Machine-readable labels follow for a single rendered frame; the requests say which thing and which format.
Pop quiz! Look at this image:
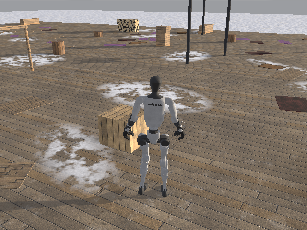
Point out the robot left foot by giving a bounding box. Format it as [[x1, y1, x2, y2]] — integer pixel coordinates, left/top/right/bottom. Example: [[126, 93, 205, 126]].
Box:
[[138, 183, 148, 195]]

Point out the robot right forearm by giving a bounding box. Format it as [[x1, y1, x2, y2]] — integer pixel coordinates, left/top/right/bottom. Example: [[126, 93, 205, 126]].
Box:
[[174, 116, 183, 132]]

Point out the robot right thigh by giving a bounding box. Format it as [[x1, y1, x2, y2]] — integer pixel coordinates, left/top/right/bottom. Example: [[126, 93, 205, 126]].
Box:
[[160, 134, 170, 168]]

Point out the right robot hand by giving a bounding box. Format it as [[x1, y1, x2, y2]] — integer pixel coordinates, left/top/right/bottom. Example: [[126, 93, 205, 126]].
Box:
[[174, 130, 185, 140]]

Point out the left robot hand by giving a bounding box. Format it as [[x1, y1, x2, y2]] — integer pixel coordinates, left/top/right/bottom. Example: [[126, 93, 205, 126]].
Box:
[[123, 129, 134, 140]]

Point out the robot left forearm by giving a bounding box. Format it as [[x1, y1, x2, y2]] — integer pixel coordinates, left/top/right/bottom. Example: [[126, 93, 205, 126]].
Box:
[[125, 114, 135, 132]]

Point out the right robot upper arm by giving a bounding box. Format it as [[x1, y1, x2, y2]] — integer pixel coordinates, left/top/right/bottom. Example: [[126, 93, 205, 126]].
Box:
[[165, 97, 178, 123]]

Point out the left robot upper arm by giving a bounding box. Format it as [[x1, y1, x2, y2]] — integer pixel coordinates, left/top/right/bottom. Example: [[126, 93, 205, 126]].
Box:
[[130, 96, 145, 122]]

